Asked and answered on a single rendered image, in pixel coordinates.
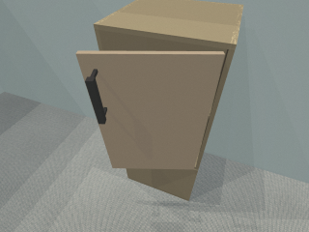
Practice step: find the cupboard door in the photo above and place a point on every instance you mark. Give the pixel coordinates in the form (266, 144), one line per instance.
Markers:
(158, 104)

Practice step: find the handle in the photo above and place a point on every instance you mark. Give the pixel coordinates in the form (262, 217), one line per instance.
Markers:
(93, 91)

